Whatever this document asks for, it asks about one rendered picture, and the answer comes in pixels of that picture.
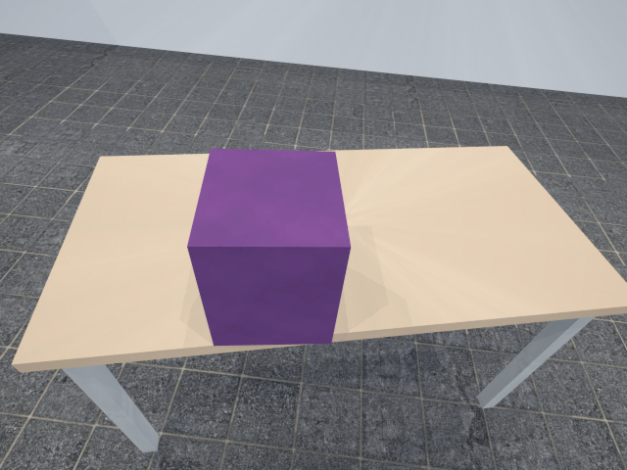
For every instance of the table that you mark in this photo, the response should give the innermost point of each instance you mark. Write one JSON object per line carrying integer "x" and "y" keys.
{"x": 442, "y": 239}

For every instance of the carton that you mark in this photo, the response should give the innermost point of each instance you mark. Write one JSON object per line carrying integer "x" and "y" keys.
{"x": 269, "y": 246}

